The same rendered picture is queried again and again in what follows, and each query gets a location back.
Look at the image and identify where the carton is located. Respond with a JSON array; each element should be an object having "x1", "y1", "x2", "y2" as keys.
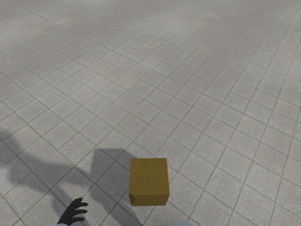
[{"x1": 129, "y1": 158, "x2": 170, "y2": 206}]

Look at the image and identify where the left robot hand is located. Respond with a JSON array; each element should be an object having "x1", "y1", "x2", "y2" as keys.
[{"x1": 57, "y1": 197, "x2": 88, "y2": 226}]

